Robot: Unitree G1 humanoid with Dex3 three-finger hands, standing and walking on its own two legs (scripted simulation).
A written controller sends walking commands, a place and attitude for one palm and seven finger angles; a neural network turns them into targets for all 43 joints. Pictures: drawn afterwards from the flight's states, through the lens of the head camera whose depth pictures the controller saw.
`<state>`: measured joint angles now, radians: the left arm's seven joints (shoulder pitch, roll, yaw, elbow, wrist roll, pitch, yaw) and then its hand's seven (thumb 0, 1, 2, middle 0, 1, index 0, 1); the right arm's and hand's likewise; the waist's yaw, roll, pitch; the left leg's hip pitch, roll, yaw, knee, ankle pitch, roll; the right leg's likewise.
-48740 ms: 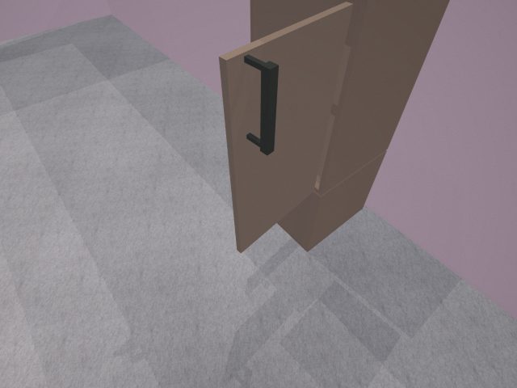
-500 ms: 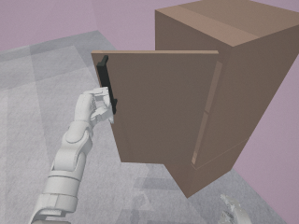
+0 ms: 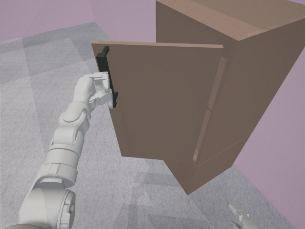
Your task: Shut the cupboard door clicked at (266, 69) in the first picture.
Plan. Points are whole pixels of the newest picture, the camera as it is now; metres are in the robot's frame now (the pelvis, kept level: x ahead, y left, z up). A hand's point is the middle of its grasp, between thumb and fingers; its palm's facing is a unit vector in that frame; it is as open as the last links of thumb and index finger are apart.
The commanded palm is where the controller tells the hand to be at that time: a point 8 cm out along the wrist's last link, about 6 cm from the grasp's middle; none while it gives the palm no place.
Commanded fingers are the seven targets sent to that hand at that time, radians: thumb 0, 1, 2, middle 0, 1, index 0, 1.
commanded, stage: push the door shut along its arc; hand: left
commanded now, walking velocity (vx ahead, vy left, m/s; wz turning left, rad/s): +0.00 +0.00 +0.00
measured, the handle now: (109, 78) +0.49 +0.15 +0.16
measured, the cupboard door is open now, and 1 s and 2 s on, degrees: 54 32 22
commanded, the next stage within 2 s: pull the fist back off the door in 1.50 s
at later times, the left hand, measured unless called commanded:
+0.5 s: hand (124, 80) +0.48 +0.10 +0.16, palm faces -0.21 -0.98 -0.02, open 3.1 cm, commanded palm +0.48 +0.15 +0.16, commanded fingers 0.00 0.90 0.90 -1.30 -1.50 -1.30 -1.50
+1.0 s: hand (136, 70) +0.53 +0.07 +0.16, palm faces -0.34 -0.94 +0.01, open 3.1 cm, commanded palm +0.54 +0.12 +0.16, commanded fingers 0.00 0.90 0.90 -1.30 -1.50 -1.30 -1.50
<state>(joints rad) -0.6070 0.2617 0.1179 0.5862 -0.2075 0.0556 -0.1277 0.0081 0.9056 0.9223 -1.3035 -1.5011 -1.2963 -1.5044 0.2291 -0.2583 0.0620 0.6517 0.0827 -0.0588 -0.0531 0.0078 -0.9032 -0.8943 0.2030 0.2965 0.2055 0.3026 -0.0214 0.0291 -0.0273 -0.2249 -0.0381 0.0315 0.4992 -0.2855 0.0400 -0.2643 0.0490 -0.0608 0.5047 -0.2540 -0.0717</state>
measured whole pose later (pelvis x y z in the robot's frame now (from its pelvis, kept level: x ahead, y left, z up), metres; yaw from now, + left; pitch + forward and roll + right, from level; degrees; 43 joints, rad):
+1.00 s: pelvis +0.02 +0.02 -0.01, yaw -1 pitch +12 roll +0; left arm -1.14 0.37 0.20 1.24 -0.14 -0.16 -0.33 0.02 0.90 0.90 -1.30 -1.50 -1.29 -1.50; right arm 0.41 -0.30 0.03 0.72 0.01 -0.11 -0.03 0.00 -0.90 -0.89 0.20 0.30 0.21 0.30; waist -0.16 0.03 -0.06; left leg -0.47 -0.04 0.06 0.59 -0.34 0.06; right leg -0.51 0.04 -0.04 0.60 -0.29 -0.05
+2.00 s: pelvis +0.03 +0.00 -0.02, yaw -2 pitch +17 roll +0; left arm -1.23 0.22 0.31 1.25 -0.02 -0.18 0.17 0.02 0.90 0.90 -1.30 -1.50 -1.29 -1.50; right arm 0.47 -0.25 0.01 0.69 -0.05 -0.02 0.08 0.00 -0.90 -0.89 0.20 0.30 0.21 0.30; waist -0.18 0.06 -0.09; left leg -0.56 -0.01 0.06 0.63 -0.36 0.04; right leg -0.61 0.07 -0.03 0.62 -0.30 -0.07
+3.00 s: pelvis +0.00 +0.00 +0.00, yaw -3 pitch +2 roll +1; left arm -0.50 0.12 0.10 0.45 -0.15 -0.02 0.06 0.02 0.90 0.90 -1.30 -1.50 -1.30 -1.50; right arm 0.33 -0.26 0.01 0.67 0.06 -0.02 -0.02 0.01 -0.91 -0.89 0.20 0.30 0.20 0.30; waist -0.02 0.05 -0.04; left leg -0.23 -0.02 0.07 0.47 -0.28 0.04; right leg -0.28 0.07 -0.01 0.48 -0.23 -0.07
